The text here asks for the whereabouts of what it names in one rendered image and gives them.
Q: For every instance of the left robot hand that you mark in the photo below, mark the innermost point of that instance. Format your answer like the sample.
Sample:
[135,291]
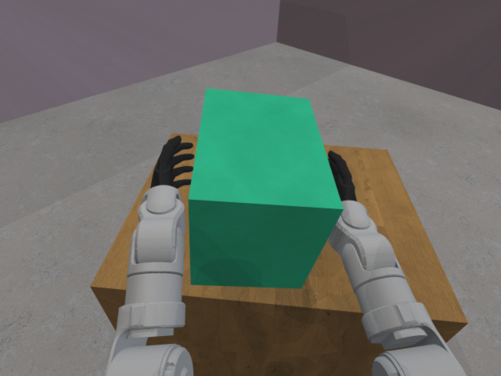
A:
[164,172]

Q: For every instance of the right robot forearm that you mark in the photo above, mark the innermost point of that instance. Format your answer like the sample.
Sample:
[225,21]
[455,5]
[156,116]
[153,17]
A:
[391,315]

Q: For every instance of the robot right upper arm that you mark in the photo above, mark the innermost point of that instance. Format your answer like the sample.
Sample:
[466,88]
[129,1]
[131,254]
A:
[426,360]

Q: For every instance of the left robot forearm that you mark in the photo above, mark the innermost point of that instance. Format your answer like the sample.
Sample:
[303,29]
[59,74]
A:
[153,301]

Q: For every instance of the robot left upper arm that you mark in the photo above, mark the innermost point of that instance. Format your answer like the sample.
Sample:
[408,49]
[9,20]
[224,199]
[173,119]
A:
[152,360]

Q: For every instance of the carton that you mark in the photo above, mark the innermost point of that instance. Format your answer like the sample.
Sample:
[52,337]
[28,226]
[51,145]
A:
[262,200]

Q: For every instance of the pedestal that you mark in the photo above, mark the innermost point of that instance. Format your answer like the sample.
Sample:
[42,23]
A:
[313,331]

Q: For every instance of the right robot hand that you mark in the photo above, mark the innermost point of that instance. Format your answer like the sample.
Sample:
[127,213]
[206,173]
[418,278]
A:
[342,177]

